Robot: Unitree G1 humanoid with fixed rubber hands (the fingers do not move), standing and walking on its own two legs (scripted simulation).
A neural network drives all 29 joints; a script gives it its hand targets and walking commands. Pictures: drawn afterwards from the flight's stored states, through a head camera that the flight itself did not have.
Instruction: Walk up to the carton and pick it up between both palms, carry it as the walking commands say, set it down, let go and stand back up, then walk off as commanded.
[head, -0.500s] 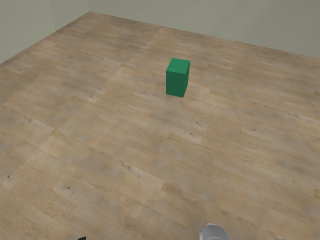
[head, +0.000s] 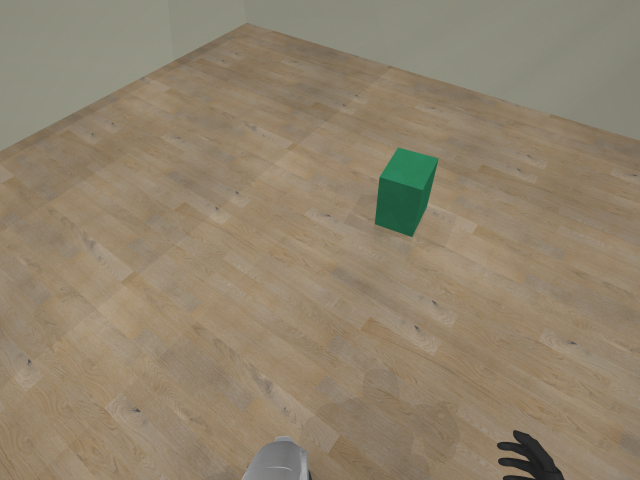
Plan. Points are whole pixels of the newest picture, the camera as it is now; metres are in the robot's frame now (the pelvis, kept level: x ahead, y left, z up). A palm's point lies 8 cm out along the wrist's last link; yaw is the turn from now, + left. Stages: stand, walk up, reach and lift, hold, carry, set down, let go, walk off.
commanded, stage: walk up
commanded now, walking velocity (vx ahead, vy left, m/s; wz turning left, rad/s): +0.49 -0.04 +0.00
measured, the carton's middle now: (405, 192) +1.24 -0.16 -0.64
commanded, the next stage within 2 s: none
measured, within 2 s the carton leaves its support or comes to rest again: neither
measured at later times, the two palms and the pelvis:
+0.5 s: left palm (218, 322) +0.35 +0.25 -0.12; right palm out of the picture +0.12 -0.22 -0.12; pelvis +0.22 +0.01 +0.01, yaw -2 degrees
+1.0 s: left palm (245, 317) +0.36 +0.20 -0.10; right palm (515, 243) +0.57 -0.28 -0.13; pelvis +0.44 -0.05 +0.01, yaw -3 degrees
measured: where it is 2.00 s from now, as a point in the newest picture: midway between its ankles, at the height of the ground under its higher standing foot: (372, 297)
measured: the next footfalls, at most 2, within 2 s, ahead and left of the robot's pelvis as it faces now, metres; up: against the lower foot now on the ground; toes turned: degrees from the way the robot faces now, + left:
left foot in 0.10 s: +0.21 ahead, +0.13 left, +0.00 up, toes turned +10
right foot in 0.64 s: +0.39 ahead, -0.17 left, +0.00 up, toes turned -13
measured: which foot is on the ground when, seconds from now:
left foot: up 0.00-0.08, down 0.10-0.66, up 0.68-1.00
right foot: down 0.00-0.10, up 0.12-0.62, down 0.64-1.00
